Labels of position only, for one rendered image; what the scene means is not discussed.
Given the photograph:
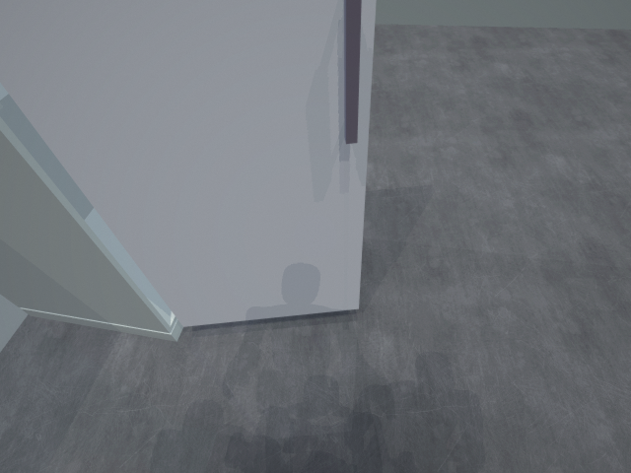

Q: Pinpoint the fridge door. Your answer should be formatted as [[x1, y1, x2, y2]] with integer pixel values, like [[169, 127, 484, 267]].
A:
[[0, 0, 377, 327]]

